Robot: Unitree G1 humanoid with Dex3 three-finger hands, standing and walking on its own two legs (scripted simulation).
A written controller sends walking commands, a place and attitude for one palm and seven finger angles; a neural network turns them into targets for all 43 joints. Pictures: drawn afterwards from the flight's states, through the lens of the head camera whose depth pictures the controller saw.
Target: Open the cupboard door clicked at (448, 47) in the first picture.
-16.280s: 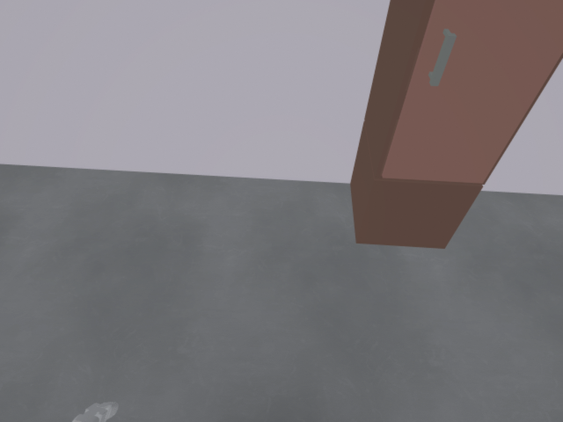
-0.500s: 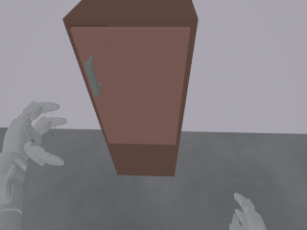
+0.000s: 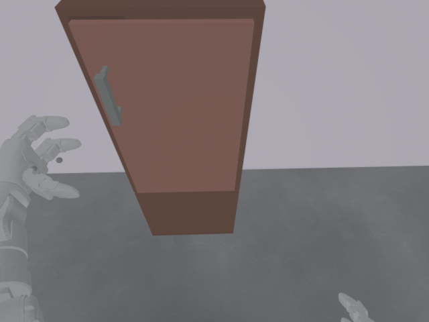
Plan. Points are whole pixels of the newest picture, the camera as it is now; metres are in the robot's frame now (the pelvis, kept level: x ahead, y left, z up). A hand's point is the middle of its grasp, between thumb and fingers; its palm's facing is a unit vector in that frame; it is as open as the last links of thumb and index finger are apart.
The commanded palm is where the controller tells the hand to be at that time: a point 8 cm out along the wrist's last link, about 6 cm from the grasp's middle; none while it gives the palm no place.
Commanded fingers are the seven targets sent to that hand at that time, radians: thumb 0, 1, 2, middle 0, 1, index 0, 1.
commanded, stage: move the hooked fingers beside the handle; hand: left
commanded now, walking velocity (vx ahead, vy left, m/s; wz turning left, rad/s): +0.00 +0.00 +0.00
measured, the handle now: (111, 96) +0.56 +0.26 +0.11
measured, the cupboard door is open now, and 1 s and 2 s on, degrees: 0 0 0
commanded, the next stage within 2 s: slide the fingers in behind the handle in 1.86 s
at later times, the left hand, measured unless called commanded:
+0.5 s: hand (66, 135) +0.42 +0.31 +0.12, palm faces +0.08 -1.00 +0.00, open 14.0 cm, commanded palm +0.40 +0.36 +0.12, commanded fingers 0.00 -0.50 0.30 -0.30 -1.20 -0.30 -1.20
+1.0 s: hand (78, 111) +0.49 +0.31 +0.12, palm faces +0.06 -1.00 +0.01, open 14.0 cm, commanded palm +0.47 +0.36 +0.12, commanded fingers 0.00 -0.50 0.30 -0.30 -1.20 -0.30 -1.20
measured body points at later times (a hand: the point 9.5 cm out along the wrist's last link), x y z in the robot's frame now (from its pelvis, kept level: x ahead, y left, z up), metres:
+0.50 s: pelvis +0.00 +0.03 +0.00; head +0.06 +0.05 +0.44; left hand +0.41 +0.36 +0.12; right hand +0.09 -0.23 -0.10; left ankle +0.01 +0.11 -0.72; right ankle -0.01 -0.09 -0.72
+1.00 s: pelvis +0.01 +0.02 -0.01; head +0.10 +0.05 +0.43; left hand +0.48 +0.36 +0.12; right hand +0.01 -0.26 -0.11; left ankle +0.01 +0.11 -0.72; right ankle -0.01 -0.09 -0.72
